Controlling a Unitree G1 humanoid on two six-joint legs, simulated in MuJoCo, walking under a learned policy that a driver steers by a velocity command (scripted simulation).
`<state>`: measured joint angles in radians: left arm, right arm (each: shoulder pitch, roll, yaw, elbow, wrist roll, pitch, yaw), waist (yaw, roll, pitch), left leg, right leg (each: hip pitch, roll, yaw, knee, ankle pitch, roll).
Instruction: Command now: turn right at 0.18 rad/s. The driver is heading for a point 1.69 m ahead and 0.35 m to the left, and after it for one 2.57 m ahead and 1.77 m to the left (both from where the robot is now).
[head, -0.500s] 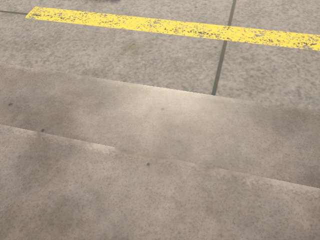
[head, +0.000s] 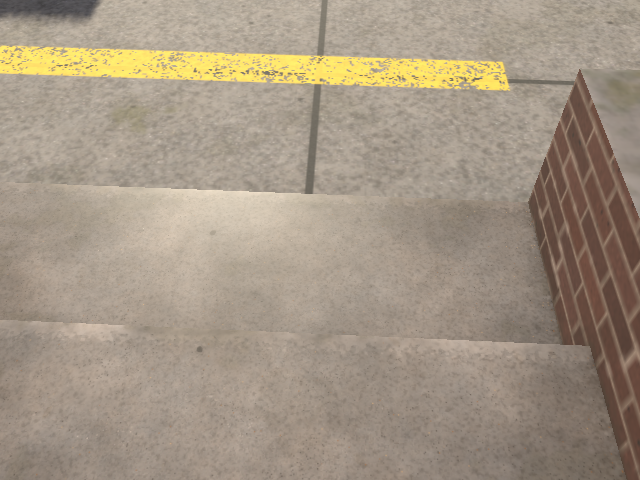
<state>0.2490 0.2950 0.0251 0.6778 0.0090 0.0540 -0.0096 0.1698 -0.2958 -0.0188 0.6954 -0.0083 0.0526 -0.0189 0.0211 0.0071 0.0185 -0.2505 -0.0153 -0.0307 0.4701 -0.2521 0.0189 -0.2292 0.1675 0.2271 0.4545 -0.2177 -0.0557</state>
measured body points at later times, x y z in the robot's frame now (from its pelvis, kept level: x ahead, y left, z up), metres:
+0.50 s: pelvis +0.01 +0.01 +0.01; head +0.01 +0.01 +0.46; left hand +0.11 +0.27 -0.12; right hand +0.14 -0.24 -0.11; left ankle +0.01 +0.11 -0.74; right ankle +0.01 -0.11 -0.74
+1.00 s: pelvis +0.15 +0.00 +0.00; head +0.16 +0.00 +0.45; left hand +0.07 +0.27 -0.14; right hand +0.30 -0.27 -0.12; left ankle +0.20 +0.12 -0.69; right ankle +0.01 -0.11 -0.74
